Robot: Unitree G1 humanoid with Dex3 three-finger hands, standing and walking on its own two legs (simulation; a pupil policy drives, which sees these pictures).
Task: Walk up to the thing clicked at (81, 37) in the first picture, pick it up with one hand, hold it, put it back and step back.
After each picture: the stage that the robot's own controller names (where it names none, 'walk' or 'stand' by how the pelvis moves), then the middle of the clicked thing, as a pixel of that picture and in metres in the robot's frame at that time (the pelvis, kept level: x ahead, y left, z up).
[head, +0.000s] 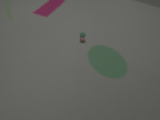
stand; (82, 37) +1.54 +0.03 -0.72
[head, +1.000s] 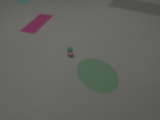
walk; (70, 52) +1.39 +0.29 -0.70
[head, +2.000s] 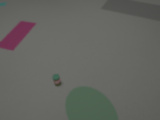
walk; (56, 80) +0.87 +0.35 -0.72
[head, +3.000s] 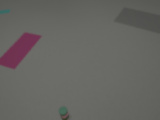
walk; (64, 113) +0.55 +0.23 -0.71
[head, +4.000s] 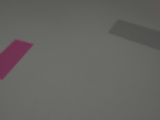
stand; out of the picture +0.44 +0.20 -0.71
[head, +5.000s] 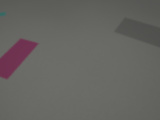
stand; out of the picture +0.41 +0.19 -0.71
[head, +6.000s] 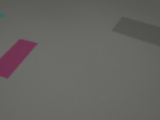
stand; out of the picture +0.45 +0.21 -0.72
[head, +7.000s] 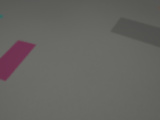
stand; out of the picture +0.43 +0.21 -0.73
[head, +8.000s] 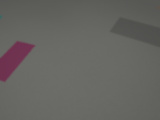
stand; out of the picture +0.42 +0.22 -0.73
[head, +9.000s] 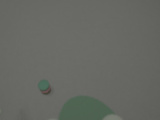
go down; (44, 87) +0.47 +0.20 -0.54
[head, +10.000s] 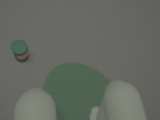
go down; (20, 51) +0.52 +0.22 -0.31
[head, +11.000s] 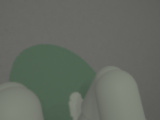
close in; out of the picture +0.51 +0.26 -0.25
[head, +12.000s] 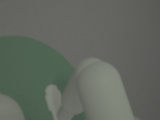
close; out of the picture +0.50 +0.29 -0.24
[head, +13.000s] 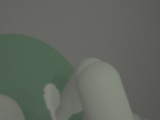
lift; out of the picture +0.49 +0.28 -0.25
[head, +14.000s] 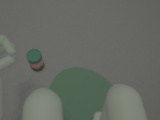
lift; (36, 60) +0.50 +0.19 -0.31
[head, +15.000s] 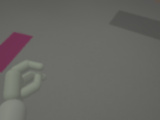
close; out of the picture +0.43 +0.16 -0.65
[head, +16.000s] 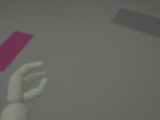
close; out of the picture +0.41 +0.16 -0.68
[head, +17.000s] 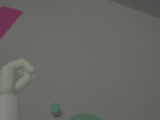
crouch; (55, 110) +0.44 +0.16 -0.63
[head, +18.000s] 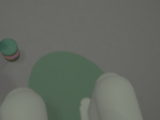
lower; (10, 51) +0.50 +0.19 -0.29
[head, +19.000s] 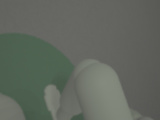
lower; out of the picture +0.47 +0.24 -0.25
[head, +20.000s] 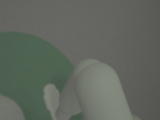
lower; out of the picture +0.47 +0.24 -0.25
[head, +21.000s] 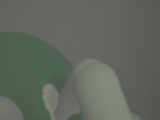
lower; out of the picture +0.47 +0.24 -0.25
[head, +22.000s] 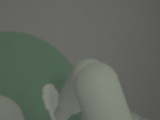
lower; out of the picture +0.47 +0.24 -0.25
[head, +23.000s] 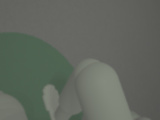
open; out of the picture +0.47 +0.23 -0.24
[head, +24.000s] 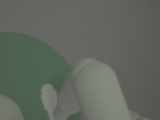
withdraw; out of the picture +0.42 +0.17 -0.27
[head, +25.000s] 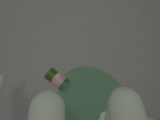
walk; (57, 79) +0.42 +0.11 -0.38
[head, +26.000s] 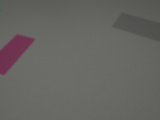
stand; out of the picture +0.32 +0.10 -0.68
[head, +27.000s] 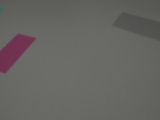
stand; out of the picture +0.33 +0.12 -0.69
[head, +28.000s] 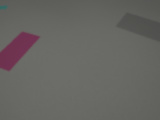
stand; out of the picture +0.31 +0.11 -0.71
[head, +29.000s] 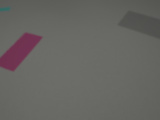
walk; out of the picture +0.31 +0.13 -0.74
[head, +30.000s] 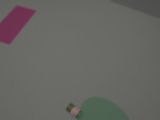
walk; (74, 110) +0.47 +0.03 -0.72
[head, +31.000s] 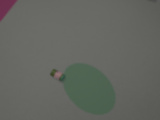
walk; (57, 75) +0.76 +0.22 -0.72
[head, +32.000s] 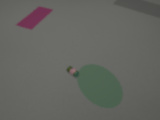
stand; (72, 71) +1.01 +0.15 -0.73
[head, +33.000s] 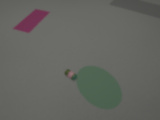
stand; (70, 74) +0.99 +0.15 -0.75
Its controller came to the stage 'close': yes
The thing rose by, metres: 0.01
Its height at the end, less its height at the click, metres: -0.02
